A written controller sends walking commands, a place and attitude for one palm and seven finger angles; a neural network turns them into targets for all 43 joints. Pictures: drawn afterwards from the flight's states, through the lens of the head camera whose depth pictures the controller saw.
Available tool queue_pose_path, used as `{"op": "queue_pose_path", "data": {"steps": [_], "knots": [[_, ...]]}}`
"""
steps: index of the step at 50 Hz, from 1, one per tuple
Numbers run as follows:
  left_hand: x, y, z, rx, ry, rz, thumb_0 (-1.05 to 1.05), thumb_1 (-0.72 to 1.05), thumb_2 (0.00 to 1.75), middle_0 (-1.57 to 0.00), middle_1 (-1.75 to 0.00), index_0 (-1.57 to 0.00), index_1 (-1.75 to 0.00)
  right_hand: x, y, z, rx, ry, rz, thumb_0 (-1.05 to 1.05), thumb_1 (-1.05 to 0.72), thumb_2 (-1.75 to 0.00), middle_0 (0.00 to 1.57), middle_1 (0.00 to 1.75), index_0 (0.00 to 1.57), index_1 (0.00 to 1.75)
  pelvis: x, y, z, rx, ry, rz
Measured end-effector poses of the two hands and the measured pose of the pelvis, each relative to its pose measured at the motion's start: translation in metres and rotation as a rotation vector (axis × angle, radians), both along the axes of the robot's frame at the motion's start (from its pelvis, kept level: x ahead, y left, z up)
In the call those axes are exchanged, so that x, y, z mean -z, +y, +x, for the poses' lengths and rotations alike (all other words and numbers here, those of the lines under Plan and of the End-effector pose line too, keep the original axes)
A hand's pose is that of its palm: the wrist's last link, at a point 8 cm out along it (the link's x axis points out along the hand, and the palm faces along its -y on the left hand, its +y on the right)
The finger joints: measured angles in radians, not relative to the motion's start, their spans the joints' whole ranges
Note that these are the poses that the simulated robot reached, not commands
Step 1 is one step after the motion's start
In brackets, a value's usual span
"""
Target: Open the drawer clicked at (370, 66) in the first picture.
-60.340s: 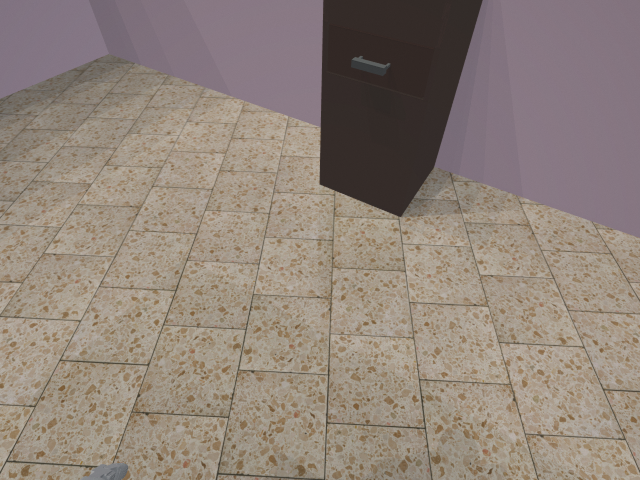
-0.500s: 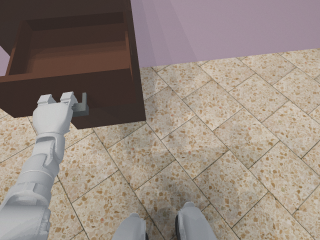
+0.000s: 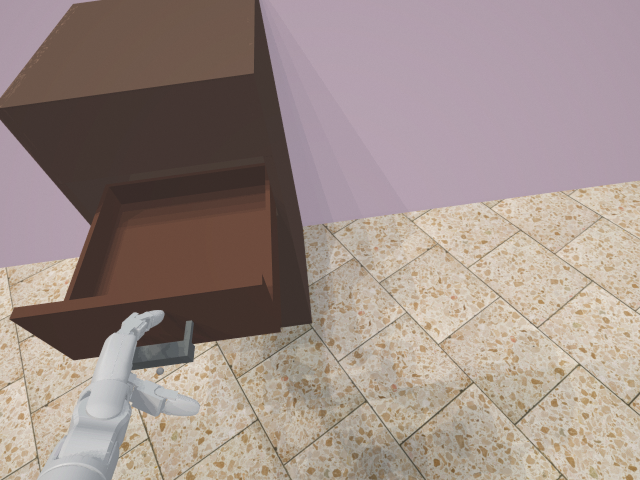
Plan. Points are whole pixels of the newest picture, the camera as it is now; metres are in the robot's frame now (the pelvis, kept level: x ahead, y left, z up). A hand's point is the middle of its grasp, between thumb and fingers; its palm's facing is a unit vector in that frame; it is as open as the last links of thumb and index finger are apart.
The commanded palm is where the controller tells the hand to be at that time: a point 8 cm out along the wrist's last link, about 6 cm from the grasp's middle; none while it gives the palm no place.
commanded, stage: relax the arm and regain balance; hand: left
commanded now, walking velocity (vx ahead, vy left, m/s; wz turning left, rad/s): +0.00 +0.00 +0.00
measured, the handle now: (155, 343) +0.34 +0.29 -0.11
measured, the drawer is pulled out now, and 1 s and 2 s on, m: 0.30 0.30 0.30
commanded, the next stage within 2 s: stand and wait in 1.24 s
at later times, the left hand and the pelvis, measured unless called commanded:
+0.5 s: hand out of the picture +0.08 +0.22 -0.13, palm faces +0.03 -0.93 -0.37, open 16.2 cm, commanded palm none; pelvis -0.05 -0.02 +0.01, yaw +2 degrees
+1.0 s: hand out of the picture -0.09 +0.26 -0.16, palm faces +0.09 -0.95 -0.30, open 16.2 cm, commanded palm none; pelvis -0.11 +0.02 +0.01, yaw +3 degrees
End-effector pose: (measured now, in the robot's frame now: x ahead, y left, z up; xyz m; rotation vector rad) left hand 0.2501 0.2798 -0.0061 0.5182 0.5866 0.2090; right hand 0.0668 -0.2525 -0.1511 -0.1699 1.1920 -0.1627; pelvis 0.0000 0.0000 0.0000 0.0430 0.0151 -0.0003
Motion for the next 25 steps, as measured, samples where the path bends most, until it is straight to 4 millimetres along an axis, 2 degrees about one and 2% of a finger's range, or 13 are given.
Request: {"op": "queue_pose_path", "data": {"steps": [8, 12, 16, 20, 25], "knots": [[-0.001, -0.008, -0.016, -0.036, -0.035, -0.033, -0.01, -0.49, 0.3, 0.0, -0.19, -0.21, -0.33, -0.013, -0.046, -0.019, 0.015, 0.046, -0.088, 0.01, -0.91, -0.9, 0.2, 0.3, 0.2, 0.3, -0.002, -0.016, -0.002, -0.02, -0.039, -0.017], [-0.001, -0.01, -0.029, -0.043, -0.042, -0.045, -0.01, -0.49, 0.3, 0.0, -0.19, -0.18, -0.31, -0.017, -0.057, -0.032, 0.015, 0.054, -0.107, 0.01, -0.91, -0.9, 0.2, 0.3, 0.2, 0.3, -0.003, -0.021, -0.009, -0.024, -0.055, -0.017], [0.004, -0.012, -0.047, -0.048, -0.005, -0.06, -0.01, -0.49, 0.3, -0.01, -0.2, -0.17, -0.31, -0.017, -0.059, -0.045, 0.013, 0.052, -0.102, 0.01, -0.91, -0.9, 0.2, 0.3, 0.2, 0.3, -0.003, -0.023, -0.019, -0.028, -0.067, -0.021], [0.036, -0.014, -0.095, -0.091, 0.158, -0.101, -0.01, -0.49, 0.3, -0.06, -0.24, -0.16, -0.3, -0.016, -0.055, -0.063, 0.008, 0.064, -0.087, 0.01, -0.91, -0.9, 0.2, 0.3, 0.2, 0.3, -0.004, -0.024, -0.033, -0.032, -0.08, -0.028], [0.085, -0.019, -0.187, -0.186, 0.407, -0.178, -0.01, -0.49, 0.3, -0.12, -0.27, -0.16, -0.3, -0.017, -0.046, -0.094, -0.007, 0.126, -0.073, 0.01, -0.91, -0.9, 0.2, 0.3, 0.2, 0.3, -0.005, -0.024, -0.05, -0.031, -0.091, -0.033]]}}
